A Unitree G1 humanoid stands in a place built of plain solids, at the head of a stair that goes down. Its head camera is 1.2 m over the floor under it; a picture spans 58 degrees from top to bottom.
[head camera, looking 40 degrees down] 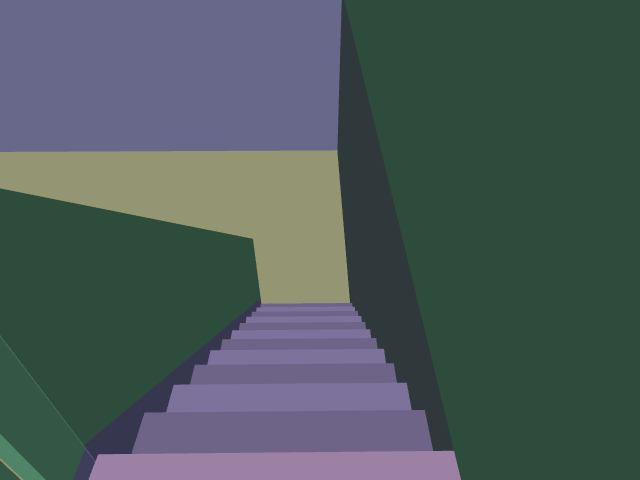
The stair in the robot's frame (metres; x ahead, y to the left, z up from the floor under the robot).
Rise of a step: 0.20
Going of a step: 0.23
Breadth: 0.97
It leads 1 degrees to the left of straight ahead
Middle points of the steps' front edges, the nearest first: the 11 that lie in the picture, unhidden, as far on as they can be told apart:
0.53 0.12 0.00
0.76 0.12 -0.20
0.99 0.12 -0.41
1.23 0.12 -0.61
1.46 0.13 -0.82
1.69 0.13 -1.02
1.92 0.13 -1.23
2.15 0.13 -1.43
2.38 0.14 -1.64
2.62 0.14 -1.84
2.85 0.14 -2.05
